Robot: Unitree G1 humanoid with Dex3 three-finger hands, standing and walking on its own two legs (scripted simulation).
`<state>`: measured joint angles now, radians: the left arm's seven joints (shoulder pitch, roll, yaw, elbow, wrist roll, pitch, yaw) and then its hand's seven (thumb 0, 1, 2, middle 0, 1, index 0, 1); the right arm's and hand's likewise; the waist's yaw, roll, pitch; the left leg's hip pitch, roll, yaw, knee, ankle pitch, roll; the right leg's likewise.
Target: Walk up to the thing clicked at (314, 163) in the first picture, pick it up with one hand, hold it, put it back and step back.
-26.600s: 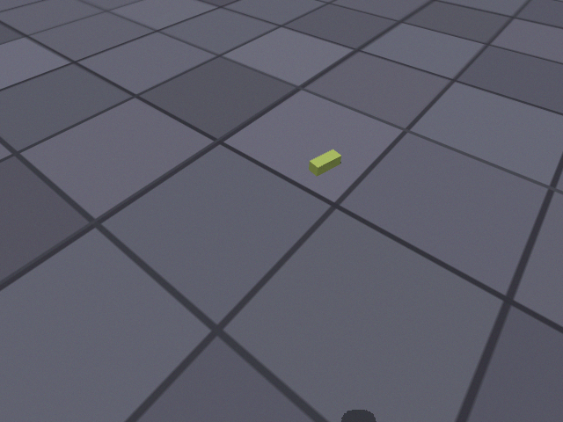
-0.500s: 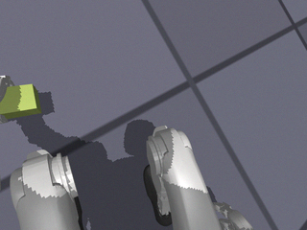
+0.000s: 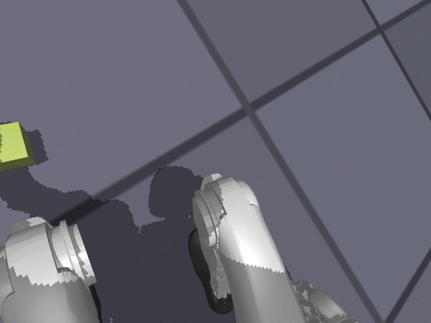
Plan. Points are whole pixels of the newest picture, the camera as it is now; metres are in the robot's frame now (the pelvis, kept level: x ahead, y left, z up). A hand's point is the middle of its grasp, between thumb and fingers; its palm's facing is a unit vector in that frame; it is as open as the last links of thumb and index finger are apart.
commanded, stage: rest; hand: left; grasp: from above
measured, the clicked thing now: out of the picture +0.44 +0.32 -0.25
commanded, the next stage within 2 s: open in 0.52 s
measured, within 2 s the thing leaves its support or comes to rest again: rests again in 0.18 s
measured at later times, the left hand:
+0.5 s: hand out of the picture +0.43 +0.32 -0.23, palm faces -0.43 -0.13 -0.89, open 9.6 cm
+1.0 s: hand out of the picture +0.43 +0.32 -0.23, palm faces -0.43 -0.13 -0.90, open 11.1 cm
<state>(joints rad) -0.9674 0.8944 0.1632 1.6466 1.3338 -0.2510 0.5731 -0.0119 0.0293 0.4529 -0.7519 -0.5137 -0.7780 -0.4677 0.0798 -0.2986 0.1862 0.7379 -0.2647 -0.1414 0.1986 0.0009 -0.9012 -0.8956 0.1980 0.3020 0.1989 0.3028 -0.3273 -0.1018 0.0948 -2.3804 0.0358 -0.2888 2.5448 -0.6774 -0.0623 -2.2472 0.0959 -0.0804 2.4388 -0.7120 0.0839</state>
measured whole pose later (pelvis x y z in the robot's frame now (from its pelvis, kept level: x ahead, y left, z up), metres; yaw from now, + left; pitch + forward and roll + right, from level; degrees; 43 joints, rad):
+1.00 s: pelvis +0.00 +0.01 +0.00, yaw -2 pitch +25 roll -13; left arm -0.99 0.98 0.13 1.73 1.31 -0.26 0.64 0.00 -0.07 0.65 -0.50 -0.65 -0.50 -0.63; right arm 0.06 -0.33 0.26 0.72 -0.30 -0.22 0.26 0.00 -0.90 -0.90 0.20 0.30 0.20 0.30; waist -0.35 -0.14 0.14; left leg -2.36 0.04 -0.33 2.58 -0.69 -0.05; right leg -2.21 0.11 -0.11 2.43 -0.70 0.09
